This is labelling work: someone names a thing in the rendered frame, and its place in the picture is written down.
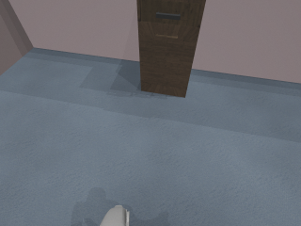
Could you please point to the cabinet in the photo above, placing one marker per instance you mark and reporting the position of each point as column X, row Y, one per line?
column 165, row 65

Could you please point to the left robot thigh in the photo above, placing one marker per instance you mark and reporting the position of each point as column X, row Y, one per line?
column 116, row 216

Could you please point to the drawer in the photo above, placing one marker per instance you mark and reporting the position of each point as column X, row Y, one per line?
column 189, row 12

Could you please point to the handle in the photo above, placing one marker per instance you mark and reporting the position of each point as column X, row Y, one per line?
column 169, row 16
column 165, row 37

